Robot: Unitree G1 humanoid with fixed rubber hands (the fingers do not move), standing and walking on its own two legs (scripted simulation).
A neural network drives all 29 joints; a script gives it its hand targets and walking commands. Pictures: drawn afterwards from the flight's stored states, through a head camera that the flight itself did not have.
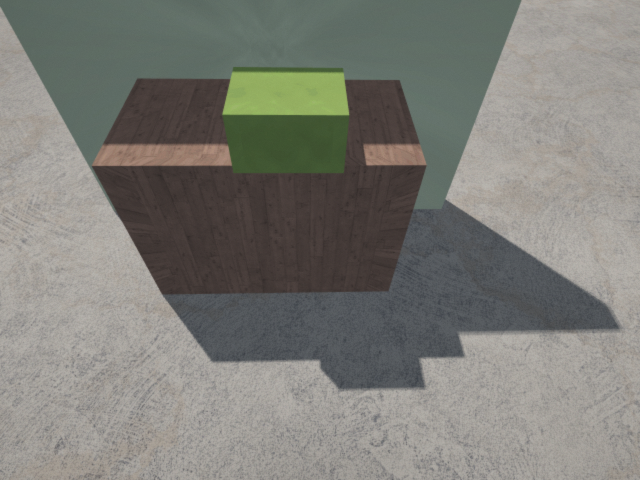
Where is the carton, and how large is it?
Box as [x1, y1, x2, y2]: [222, 67, 348, 172]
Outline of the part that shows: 233,67 222,114 233,172 343,172 348,123 348,109 342,68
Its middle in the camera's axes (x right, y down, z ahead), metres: -0.07 -0.29 +0.96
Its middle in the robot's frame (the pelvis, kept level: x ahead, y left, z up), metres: +0.90 +0.06 -0.08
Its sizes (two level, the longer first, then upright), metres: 0.271 0.207 0.162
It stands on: a pedestal, 0.60 m high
